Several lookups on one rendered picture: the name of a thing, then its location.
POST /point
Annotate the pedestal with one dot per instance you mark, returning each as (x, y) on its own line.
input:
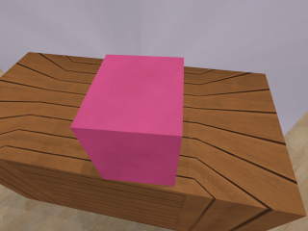
(234, 170)

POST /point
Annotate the carton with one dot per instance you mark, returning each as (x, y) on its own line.
(130, 122)

